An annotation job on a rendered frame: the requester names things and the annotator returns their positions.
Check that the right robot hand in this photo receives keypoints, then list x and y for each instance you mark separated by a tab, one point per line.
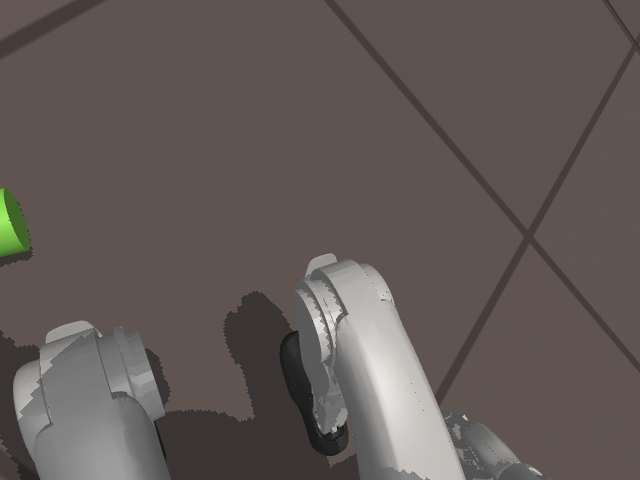
487	455

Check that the right robot foot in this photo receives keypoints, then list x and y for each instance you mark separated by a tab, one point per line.
299	388

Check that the can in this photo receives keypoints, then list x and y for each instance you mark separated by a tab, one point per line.
14	237

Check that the right robot arm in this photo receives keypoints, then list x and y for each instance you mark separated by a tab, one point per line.
521	471

